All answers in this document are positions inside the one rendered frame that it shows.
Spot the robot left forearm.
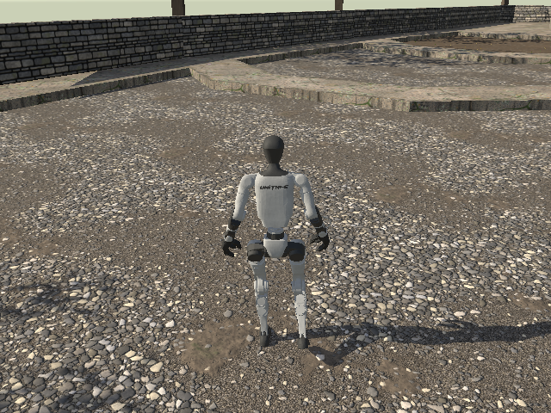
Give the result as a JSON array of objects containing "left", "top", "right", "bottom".
[{"left": 224, "top": 207, "right": 241, "bottom": 242}]

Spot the right robot upper arm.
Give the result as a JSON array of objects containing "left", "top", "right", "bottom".
[{"left": 292, "top": 172, "right": 318, "bottom": 219}]

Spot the robot right forearm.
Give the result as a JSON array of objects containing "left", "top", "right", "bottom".
[{"left": 310, "top": 206, "right": 327, "bottom": 237}]

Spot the right robot hand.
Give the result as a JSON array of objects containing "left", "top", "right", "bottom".
[{"left": 310, "top": 233, "right": 330, "bottom": 251}]

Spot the robot shin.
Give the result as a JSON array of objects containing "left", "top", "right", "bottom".
[
  {"left": 254, "top": 280, "right": 269, "bottom": 336},
  {"left": 294, "top": 280, "right": 307, "bottom": 338}
]

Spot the left robot hand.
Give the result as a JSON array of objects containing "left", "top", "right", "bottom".
[{"left": 221, "top": 238, "right": 242, "bottom": 257}]

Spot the left robot shin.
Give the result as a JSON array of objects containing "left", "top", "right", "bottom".
[{"left": 254, "top": 280, "right": 269, "bottom": 336}]

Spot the right robot shin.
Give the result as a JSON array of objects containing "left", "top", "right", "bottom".
[{"left": 294, "top": 280, "right": 307, "bottom": 338}]

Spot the left robot upper arm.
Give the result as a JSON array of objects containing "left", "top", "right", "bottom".
[{"left": 232, "top": 173, "right": 257, "bottom": 221}]

